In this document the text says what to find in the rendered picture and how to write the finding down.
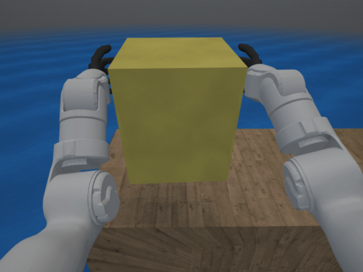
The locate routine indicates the left robot forearm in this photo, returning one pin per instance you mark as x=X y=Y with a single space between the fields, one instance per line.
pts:
x=83 y=118

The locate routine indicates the robot left upper arm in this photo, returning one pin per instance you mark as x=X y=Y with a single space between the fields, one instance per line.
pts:
x=76 y=207

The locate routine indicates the carton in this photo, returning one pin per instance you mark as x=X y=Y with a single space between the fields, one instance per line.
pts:
x=177 y=102

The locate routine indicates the right robot hand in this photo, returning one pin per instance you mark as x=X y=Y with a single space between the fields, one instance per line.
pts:
x=254 y=57

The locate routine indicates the pedestal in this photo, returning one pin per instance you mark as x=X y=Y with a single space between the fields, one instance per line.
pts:
x=244 y=224

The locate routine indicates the right robot forearm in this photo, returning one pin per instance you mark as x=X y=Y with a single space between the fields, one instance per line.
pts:
x=300 y=129

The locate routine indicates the robot right upper arm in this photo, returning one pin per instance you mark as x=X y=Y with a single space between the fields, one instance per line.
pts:
x=327 y=184

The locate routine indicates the left robot hand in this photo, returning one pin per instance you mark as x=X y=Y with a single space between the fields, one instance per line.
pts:
x=98 y=63

